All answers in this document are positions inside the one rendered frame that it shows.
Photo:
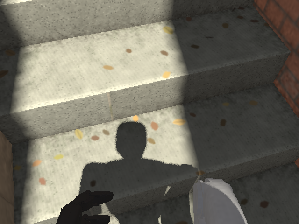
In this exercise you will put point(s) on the right robot thigh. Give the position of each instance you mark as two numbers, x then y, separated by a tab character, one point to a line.
214	200

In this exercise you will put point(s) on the robot left hand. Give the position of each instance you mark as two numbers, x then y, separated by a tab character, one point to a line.
72	212

